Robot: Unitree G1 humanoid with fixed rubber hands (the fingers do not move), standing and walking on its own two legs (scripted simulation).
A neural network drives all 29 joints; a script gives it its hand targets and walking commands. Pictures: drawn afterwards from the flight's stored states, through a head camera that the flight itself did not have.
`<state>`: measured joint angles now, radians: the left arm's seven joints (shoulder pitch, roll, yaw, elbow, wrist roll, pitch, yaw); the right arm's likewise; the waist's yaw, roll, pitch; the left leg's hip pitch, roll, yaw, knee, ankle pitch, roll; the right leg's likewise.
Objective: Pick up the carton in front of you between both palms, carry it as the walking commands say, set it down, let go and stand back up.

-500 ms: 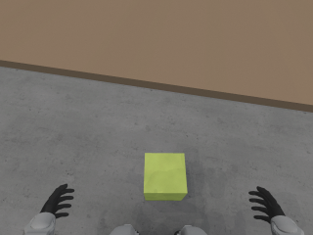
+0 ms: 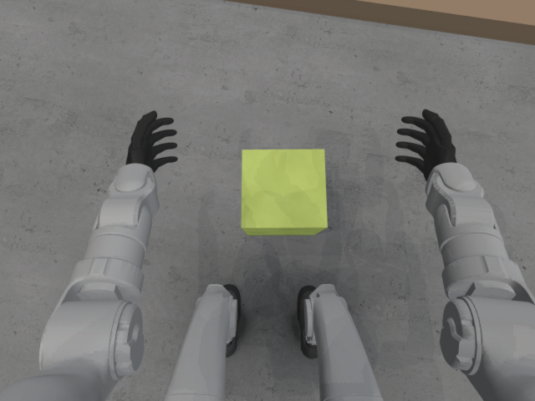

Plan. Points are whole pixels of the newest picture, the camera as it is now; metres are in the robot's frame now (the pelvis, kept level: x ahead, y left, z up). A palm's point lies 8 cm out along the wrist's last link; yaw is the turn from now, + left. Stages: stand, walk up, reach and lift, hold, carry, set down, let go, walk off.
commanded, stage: reach and lift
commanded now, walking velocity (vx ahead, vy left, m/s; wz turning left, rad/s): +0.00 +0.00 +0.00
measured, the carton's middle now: (281, 197) +0.47 -0.03 -0.54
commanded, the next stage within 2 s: none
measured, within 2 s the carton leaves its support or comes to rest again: leaves its support in 1.88 s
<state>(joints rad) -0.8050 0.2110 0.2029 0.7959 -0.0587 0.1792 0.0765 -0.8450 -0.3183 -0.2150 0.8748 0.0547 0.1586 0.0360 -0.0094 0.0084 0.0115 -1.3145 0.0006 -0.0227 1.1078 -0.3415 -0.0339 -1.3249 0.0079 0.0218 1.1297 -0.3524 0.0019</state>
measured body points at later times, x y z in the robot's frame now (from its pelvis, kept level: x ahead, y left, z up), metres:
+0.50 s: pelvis +0.01 +0.00 -0.10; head +0.33 -0.01 +0.21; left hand +0.50 +0.17 -0.26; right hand +0.49 -0.22 -0.26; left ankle +0.08 +0.14 -0.63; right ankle +0.08 -0.12 -0.63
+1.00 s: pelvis -0.05 +0.01 -0.27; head +0.32 -0.01 -0.01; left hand +0.49 +0.17 -0.46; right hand +0.49 -0.21 -0.46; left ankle +0.08 +0.14 -0.63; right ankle +0.08 -0.12 -0.63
